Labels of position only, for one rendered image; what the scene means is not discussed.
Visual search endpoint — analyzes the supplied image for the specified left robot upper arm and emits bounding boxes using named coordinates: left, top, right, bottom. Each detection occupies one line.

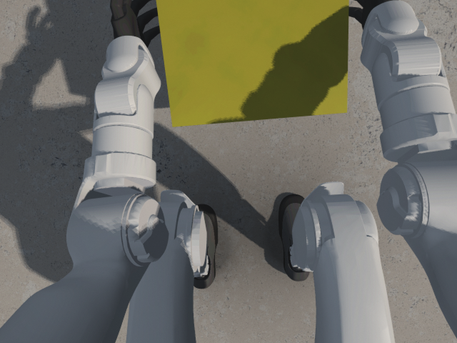
left=0, top=193, right=169, bottom=343

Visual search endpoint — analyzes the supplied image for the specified right robot hand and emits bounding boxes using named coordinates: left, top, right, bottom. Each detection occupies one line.
left=348, top=0, right=393, bottom=28

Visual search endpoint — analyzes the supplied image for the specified left robot forearm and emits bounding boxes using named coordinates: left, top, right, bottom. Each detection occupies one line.
left=66, top=36, right=161, bottom=250

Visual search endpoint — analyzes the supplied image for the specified carton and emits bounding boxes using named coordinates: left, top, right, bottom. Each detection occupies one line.
left=156, top=0, right=349, bottom=127

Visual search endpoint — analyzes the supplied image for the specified robot left shin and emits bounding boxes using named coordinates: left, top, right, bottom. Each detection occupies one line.
left=161, top=190, right=209, bottom=277

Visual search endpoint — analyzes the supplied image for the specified left robot hand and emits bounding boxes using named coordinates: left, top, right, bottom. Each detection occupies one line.
left=110, top=0, right=160, bottom=48

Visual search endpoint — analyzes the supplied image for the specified left robot thigh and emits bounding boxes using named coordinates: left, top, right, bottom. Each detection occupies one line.
left=126, top=202, right=207, bottom=343

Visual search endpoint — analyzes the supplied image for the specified right robot forearm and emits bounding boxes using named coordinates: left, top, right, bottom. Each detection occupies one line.
left=360, top=0, right=457, bottom=164

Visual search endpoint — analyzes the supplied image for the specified right robot upper arm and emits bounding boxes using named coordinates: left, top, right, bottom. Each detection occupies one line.
left=376, top=160, right=457, bottom=339

